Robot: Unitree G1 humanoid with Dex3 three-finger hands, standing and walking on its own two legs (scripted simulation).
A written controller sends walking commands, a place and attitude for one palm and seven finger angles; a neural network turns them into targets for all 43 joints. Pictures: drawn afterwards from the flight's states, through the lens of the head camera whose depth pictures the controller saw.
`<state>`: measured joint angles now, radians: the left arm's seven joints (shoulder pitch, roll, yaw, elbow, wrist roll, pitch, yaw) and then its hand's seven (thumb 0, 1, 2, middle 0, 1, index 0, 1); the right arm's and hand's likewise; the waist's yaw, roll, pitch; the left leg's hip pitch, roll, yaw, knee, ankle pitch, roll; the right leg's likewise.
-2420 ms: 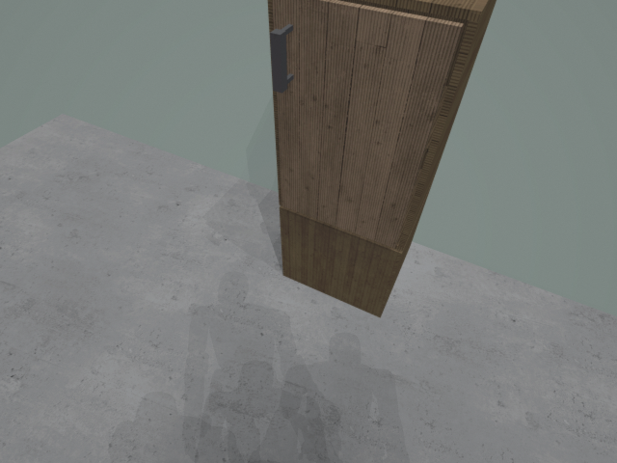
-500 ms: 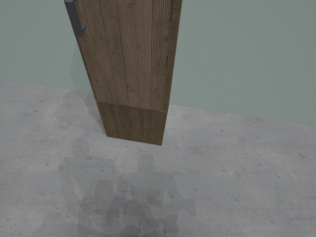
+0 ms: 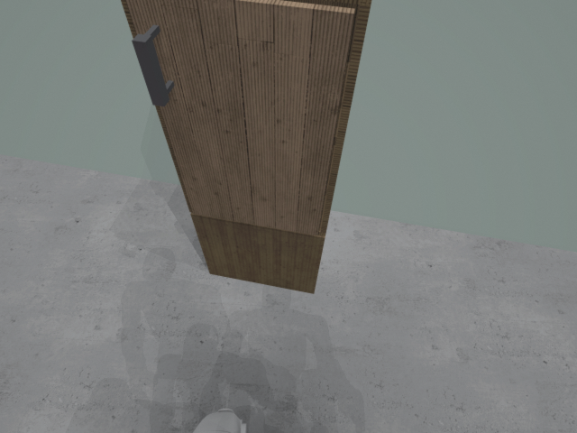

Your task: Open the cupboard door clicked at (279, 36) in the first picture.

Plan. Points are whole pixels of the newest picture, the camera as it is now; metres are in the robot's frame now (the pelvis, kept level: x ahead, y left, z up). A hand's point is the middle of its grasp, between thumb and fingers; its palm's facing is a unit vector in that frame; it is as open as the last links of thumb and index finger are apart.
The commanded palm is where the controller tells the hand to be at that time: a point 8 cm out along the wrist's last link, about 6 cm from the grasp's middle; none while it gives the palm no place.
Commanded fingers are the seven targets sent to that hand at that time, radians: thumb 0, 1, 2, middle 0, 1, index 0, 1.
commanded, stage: come to a stop and stand still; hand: left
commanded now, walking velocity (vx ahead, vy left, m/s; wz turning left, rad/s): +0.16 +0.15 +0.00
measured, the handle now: (157, 66) +0.67 +0.27 +0.13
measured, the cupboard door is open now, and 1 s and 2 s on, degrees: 0 0 0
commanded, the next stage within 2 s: look again from close up in 1.30 s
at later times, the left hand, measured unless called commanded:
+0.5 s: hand (146, 419) +0.16 +0.23 -0.18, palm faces -0.01 -0.96 -0.26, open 7.4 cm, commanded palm none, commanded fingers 0.00 0.90 0.90 -0.20 -0.30 -0.20 -0.30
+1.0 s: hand (98, 432) +0.14 +0.30 -0.17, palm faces -0.03 -0.96 -0.27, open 7.4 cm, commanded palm none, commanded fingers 0.00 0.90 0.90 -0.20 -0.30 -0.20 -0.30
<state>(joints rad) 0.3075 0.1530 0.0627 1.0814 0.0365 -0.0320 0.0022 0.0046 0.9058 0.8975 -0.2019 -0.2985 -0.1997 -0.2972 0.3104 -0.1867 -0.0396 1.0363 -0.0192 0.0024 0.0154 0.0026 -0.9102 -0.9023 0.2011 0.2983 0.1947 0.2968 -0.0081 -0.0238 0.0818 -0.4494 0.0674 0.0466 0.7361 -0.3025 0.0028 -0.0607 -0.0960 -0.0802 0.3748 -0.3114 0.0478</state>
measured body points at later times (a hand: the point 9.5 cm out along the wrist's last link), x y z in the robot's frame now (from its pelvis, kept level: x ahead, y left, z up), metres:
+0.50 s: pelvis +0.10 +0.04 -0.01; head +0.16 +0.02 +0.44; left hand +0.16 +0.29 -0.16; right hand +0.18 -0.20 -0.17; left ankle +0.06 +0.16 -0.70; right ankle +0.11 -0.04 -0.74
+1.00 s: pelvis +0.07 +0.11 -0.01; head +0.05 +0.09 +0.44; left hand +0.14 +0.35 -0.15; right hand +0.13 -0.13 -0.16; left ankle +0.04 +0.19 -0.74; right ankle +0.10 -0.04 -0.74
